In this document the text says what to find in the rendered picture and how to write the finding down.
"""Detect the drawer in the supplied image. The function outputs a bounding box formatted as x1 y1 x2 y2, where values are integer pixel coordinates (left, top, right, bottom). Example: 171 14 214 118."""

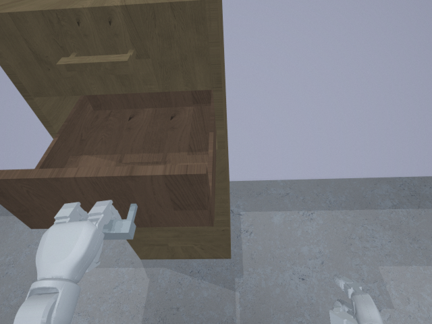
0 90 217 229

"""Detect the cabinet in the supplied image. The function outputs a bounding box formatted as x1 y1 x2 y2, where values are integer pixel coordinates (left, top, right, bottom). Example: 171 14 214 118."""
0 0 231 260

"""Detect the robot left hand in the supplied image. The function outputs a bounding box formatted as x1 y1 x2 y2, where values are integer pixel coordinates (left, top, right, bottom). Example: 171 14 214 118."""
36 200 121 283

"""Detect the handle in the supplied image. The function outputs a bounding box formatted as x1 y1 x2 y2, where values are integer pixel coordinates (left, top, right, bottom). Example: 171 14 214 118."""
56 54 135 77
80 204 138 240

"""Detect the robot left forearm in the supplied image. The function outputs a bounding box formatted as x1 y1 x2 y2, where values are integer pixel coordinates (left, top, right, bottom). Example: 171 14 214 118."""
13 278 81 324

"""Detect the robot right hand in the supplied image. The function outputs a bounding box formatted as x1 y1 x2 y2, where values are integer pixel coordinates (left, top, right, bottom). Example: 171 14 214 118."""
329 274 383 324

